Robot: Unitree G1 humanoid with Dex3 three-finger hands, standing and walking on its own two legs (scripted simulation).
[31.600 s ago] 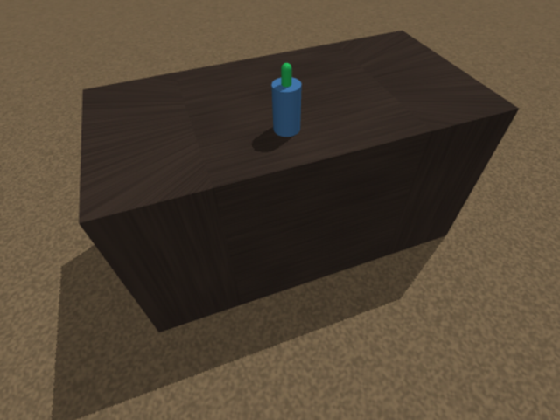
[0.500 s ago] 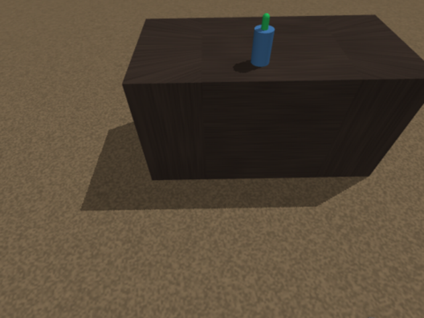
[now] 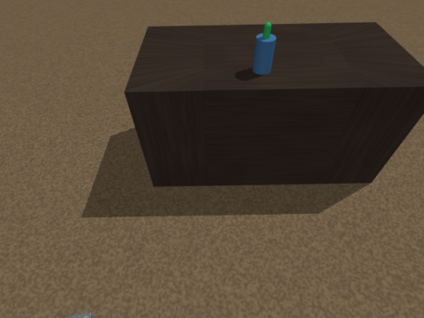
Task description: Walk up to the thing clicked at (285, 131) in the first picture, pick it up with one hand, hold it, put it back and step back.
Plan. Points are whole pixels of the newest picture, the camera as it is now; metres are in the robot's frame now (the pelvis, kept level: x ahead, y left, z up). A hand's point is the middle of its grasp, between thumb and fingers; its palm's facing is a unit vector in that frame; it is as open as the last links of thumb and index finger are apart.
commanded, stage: step back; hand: right
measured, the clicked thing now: (264, 47) +1.12 -0.16 -0.02
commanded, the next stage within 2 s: stand in 0.28 s
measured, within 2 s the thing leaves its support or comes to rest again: neither
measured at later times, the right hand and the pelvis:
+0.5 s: hand out of the picture +0.11 -0.25 -0.14, palm faces +0.00 +0.94 -0.34, open 7.4 cm; pelvis +0.00 +0.00 +0.01, yaw -1 degrees
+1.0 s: hand out of the picture +0.03 -0.26 -0.15, palm faces +0.00 +0.94 -0.33, open 7.4 cm; pelvis -0.02 +0.00 +0.01, yaw -1 degrees
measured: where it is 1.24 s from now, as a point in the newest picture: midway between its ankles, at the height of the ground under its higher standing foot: outside the picture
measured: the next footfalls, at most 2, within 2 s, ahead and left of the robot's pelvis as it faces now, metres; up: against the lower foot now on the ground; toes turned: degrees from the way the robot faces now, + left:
none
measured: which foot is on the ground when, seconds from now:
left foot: down 0.00-1.00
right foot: down 0.00-1.00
